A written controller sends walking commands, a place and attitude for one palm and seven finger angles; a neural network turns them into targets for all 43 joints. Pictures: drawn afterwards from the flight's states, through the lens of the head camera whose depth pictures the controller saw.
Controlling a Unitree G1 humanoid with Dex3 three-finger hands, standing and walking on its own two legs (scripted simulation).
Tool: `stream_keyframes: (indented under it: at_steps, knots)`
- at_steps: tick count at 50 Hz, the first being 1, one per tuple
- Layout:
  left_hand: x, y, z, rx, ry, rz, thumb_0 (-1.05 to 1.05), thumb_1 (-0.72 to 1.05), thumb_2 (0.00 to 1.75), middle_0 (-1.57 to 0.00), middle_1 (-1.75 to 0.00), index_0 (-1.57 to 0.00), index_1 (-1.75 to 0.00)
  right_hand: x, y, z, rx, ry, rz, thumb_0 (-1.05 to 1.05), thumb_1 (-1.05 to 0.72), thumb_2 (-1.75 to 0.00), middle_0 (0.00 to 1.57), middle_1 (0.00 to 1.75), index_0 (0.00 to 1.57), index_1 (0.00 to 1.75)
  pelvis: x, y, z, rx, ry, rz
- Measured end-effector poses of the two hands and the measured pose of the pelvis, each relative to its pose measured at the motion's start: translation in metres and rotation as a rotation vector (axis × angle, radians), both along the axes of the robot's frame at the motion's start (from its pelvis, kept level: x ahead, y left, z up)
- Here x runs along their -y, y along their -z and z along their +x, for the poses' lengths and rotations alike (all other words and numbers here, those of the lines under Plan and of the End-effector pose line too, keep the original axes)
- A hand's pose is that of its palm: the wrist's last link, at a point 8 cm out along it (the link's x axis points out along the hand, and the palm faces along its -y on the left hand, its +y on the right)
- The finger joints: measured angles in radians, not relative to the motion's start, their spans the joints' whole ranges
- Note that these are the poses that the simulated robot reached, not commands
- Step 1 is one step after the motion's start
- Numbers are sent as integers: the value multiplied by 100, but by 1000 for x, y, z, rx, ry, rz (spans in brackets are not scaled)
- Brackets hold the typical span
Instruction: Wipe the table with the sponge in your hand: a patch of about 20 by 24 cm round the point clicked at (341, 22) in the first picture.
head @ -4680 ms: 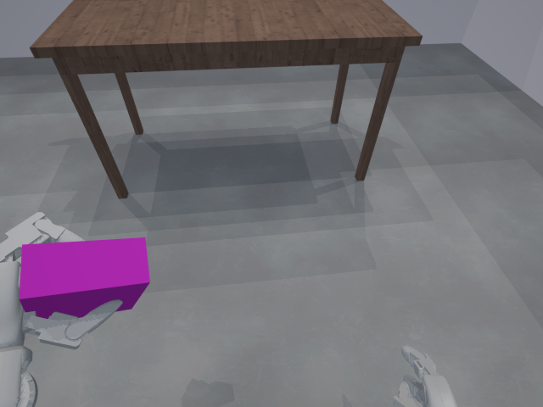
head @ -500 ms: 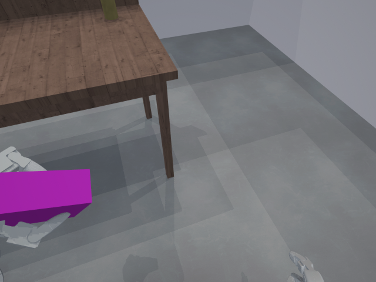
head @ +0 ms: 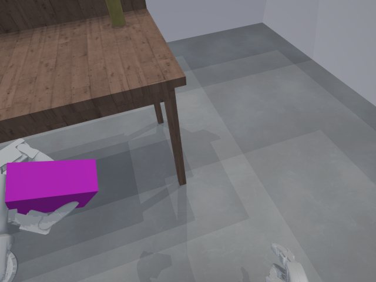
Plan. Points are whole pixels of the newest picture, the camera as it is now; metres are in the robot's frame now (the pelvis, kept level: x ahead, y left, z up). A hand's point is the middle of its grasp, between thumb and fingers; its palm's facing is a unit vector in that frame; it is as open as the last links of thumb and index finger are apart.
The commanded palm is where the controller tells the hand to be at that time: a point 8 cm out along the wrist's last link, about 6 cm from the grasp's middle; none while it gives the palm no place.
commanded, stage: take the last steps up to it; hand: left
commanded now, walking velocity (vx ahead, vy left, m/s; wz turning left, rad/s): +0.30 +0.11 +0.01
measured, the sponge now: (64, 188) +0.23 +0.21 +0.16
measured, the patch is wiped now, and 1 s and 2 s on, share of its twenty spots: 0.00 0.00 0.00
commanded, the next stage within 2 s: come to a stop and stand still in 1.66 s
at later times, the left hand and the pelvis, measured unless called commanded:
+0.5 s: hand (47, 129) +0.33 +0.28 +0.18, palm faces +0.41 -0.82 -0.41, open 9.3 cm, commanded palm +0.27 +0.31 +0.19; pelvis +0.10 +0.04 +0.01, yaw -2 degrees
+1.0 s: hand (89, 96) +0.42 +0.23 +0.19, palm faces +0.31 -0.82 -0.49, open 9.3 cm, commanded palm +0.36 +0.29 +0.19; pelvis +0.20 +0.02 +0.02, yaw -1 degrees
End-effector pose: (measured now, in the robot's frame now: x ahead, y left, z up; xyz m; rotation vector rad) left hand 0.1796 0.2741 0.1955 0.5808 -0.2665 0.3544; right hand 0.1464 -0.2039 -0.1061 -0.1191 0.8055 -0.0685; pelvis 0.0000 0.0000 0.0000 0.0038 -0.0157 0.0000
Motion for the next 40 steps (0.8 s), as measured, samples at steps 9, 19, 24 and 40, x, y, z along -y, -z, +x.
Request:
stream_keyframes:
  at_steps: [9, 19, 24, 40]
  knots:
    - [7, -2, 36, -39, 53, -24, 0, -42, 100, -83, -135, -82, -135, 49, -27, 21, -59, 60, -136, 1, -90, -90, 20, 30, 20, 30, -2, -17, 30, -18, 1, 37]
    - [-38, -10, 80, 113, 57, -1, 0, -42, 100, -83, -135, -82, -135, 24, -37, 77, 39, 121, -189, 1, -90, -90, 20, 30, 19, 30, -37, 0, 82, 0, 26, 32]
    - [-49, -1, 111, 78, 24, -53, 0, -42, 100, -83, -135, -82, -135, -18, -35, 102, 70, 80, -79, 1, -90, -90, 20, 30, 19, 30, -40, -6, 99, -10, 27, 14]
    - [-10, -4, 164, -9, -21, -17, 0, -42, 100, -83, -135, -82, -135, 8, 0, 157, -53, 20, -19, 1, -90, -89, 21, 30, 20, 30, -9, -7, 160, -11, 24, 41]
